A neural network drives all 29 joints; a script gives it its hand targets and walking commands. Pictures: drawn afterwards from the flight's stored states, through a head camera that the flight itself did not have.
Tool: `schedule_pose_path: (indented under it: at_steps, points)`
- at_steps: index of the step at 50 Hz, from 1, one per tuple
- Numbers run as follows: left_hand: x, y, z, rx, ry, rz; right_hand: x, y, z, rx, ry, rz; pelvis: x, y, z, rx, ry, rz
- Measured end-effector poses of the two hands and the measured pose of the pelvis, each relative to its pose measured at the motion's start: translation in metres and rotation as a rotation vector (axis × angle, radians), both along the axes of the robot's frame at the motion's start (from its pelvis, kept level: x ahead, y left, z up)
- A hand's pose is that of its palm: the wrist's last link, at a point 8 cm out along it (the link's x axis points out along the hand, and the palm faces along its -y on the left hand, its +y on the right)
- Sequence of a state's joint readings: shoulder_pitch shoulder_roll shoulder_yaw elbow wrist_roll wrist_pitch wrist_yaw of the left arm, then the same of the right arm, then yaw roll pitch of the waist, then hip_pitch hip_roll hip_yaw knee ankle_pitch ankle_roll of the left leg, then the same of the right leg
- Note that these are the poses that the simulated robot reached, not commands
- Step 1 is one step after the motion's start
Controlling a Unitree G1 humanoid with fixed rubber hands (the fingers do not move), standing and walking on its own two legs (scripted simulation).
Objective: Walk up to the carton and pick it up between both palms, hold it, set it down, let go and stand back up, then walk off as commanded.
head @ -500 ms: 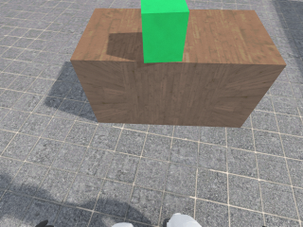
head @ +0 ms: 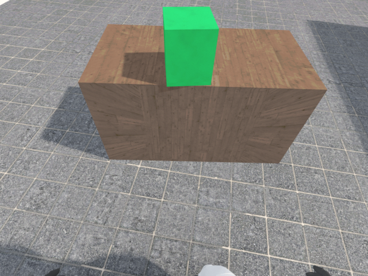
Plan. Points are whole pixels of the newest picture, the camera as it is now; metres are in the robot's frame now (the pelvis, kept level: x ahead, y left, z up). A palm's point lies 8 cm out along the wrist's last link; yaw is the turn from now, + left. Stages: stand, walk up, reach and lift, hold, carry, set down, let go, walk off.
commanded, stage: walk off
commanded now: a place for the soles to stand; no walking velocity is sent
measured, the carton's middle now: (187, 47) +0.99 -0.04 -0.02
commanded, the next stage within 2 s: stand in 1.10 s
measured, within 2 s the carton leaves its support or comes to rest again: neither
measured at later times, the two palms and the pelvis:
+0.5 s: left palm out of the picture +0.05 +0.30 -0.10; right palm out of the picture +0.04 -0.31 -0.09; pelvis -0.03 +0.00 +0.00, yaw +1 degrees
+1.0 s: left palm out of the picture +0.05 +0.29 -0.09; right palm out of the picture +0.05 -0.32 -0.10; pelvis -0.03 -0.02 +0.00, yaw +1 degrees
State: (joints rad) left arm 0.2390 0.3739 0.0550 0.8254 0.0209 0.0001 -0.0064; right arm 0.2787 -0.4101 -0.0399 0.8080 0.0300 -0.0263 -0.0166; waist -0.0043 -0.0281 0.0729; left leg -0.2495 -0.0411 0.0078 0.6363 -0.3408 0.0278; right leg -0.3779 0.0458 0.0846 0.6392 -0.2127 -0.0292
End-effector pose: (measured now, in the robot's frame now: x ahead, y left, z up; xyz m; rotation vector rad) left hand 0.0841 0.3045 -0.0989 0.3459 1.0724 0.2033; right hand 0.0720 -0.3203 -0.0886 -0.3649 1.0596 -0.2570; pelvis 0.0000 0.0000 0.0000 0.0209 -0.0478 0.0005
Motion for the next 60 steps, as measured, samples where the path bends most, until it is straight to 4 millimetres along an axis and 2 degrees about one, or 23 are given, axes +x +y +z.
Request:
schedule_pose_path:
  at_steps: [3,6,12,18,22,25,29,33,37,44,60]
  points:
    - [-0.001,-0.002,-0.002,-0.008,-0.008,-0.004,-0.006,0.004,0.0,0.013,-0.012,-0.011,-0.004,-0.001,0.0,0.0,-0.012,0.001]
    - [-0.004,-0.004,-0.001,-0.005,-0.02,0.001,-0.006,-0.001,0.0,0.01,-0.024,-0.006,-0.007,-0.004,-0.001,0.001,-0.025,0.003]
    - [-0.025,-0.011,-0.002,0.015,0.011,0.02,-0.004,-0.017,-0.01,-0.001,-0.01,0.027,-0.017,-0.015,-0.007,0.006,-0.023,0.001]
    - [-0.035,-0.005,0.008,0.031,0.032,0.004,-0.015,-0.011,-0.01,0.019,0.01,0.034,-0.026,-0.009,-0.001,-0.006,-0.006,0.004]
    - [-0.034,0.001,0.001,0.012,0.025,-0.007,-0.025,0.0,-0.006,0.017,0.003,0.014,-0.031,0.0,-0.002,-0.018,-0.012,0.003]
    - [-0.03,-0.001,-0.005,-0.016,0.016,-0.011,-0.031,0.007,0.001,0.015,-0.006,-0.011,-0.031,0.001,0.0,-0.022,-0.019,0.008]
    - [-0.03,-0.007,-0.012,-0.043,0.02,-0.003,-0.03,0.004,0.008,-0.002,-0.005,-0.012,-0.03,-0.003,0.001,-0.029,-0.011,0.011]
    - [-0.032,-0.017,-0.017,-0.047,0.045,0.003,-0.027,-0.005,0.007,-0.005,0.016,-0.004,-0.028,-0.011,0.0,-0.015,0.014,0.004]
    - [-0.03,-0.023,-0.008,-0.031,0.036,-0.02,-0.022,-0.01,0.002,0.003,0.017,0.001,-0.025,-0.017,0.002,-0.015,0.017,0.008]
    - [-0.032,-0.012,0.006,0.013,0.025,-0.02,-0.023,-0.003,-0.008,0.035,0.008,0.011,-0.028,-0.012,0.002,-0.021,0.014,0.008]
    - [-0.032,-0.017,-0.003,-0.015,0.022,-0.022,-0.022,-0.007,0.0,0.019,0.005,0.017,-0.029,-0.014,0.002,-0.02,0.012,0.009]
